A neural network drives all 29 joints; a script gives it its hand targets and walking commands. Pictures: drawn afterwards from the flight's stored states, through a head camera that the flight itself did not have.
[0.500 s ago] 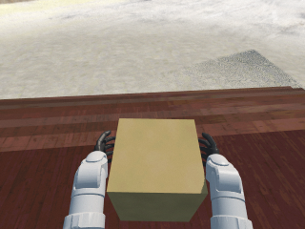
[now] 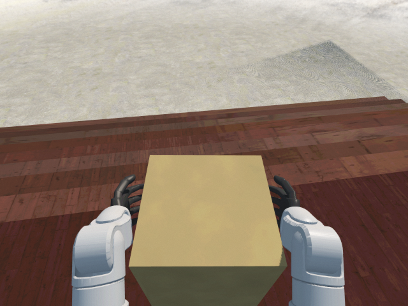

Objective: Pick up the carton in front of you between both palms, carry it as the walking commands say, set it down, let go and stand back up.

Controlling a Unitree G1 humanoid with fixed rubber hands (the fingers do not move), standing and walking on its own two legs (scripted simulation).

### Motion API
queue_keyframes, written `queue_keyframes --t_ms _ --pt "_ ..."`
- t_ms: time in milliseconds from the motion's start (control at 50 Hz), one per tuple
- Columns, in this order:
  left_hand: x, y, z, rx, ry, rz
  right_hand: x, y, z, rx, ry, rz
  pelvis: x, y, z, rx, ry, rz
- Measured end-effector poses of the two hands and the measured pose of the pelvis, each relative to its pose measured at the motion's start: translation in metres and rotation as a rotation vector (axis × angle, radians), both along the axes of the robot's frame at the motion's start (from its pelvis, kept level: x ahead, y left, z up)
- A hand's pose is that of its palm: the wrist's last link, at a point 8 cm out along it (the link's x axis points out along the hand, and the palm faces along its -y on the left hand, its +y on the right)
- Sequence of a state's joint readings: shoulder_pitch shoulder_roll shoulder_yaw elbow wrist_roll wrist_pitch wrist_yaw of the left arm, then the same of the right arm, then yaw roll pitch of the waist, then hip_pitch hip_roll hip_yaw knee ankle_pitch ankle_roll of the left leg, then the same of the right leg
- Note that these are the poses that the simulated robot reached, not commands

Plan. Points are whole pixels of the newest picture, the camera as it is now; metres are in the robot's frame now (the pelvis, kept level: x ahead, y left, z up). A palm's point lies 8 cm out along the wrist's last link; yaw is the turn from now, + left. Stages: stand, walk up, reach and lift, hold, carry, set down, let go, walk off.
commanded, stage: carry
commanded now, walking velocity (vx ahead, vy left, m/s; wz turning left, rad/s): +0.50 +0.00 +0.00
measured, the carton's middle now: (205, 235) +0.26 +0.01 +0.02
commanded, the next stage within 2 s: none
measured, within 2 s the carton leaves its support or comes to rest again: neither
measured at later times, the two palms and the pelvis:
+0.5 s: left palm (161, 113) +0.56 +0.12 +0.08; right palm (271, 111) +0.59 -0.17 +0.08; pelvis +0.30 -0.05 +0.01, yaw +4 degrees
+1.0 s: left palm (172, 61) +0.83 +0.12 +0.10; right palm (262, 65) +0.82 -0.18 +0.10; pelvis +0.44 -0.03 -0.01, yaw +1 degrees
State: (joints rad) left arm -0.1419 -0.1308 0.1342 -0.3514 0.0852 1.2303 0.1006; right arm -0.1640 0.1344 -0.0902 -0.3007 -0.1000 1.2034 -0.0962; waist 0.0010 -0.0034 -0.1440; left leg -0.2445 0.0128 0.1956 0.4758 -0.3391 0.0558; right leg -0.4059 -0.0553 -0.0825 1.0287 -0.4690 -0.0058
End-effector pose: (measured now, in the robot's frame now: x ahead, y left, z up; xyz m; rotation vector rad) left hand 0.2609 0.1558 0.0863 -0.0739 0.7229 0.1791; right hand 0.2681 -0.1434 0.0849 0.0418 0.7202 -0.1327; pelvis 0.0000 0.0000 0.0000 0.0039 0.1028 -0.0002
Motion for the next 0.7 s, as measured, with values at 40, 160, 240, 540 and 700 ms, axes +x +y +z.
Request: queue_keyframes --t_ms 40,160,240,540,700 --pt "0.027 -0.006 0.006 -0.002 0.002 -0.022 0.019 -0.006 0.005 0.002 0.002 -0.025 0.022 0.0 0.005 -0.013 0.004 0.003" --pt "0.11 -0.025 0.007 0.001 -0.031 -0.054 0.096 -0.026 0.008 0.007 -0.03 -0.055 0.1 -0.014 0.001 -0.028 -0.01 0.019" --pt "0.165 -0.036 -0.009 0.012 -0.052 -0.025 0.161 -0.036 -0.009 0.015 -0.052 -0.023 0.162 -0.032 -0.021 -0.024 -0.05 0.044" --pt "0.331 -0.031 0.005 0.026 -0.016 0.059 0.35 -0.03 -0.002 0.03 -0.017 0.057 0.318 -0.046 0.007 0.023 -0.04 0.054" --pt "0.463 -0.024 0.016 0.054 -0.096 -0.06 0.461 -0.024 0.022 -0.081 -0.097 0.041 0.394 -0.029 -0.021 0.016 -0.065 0.029"
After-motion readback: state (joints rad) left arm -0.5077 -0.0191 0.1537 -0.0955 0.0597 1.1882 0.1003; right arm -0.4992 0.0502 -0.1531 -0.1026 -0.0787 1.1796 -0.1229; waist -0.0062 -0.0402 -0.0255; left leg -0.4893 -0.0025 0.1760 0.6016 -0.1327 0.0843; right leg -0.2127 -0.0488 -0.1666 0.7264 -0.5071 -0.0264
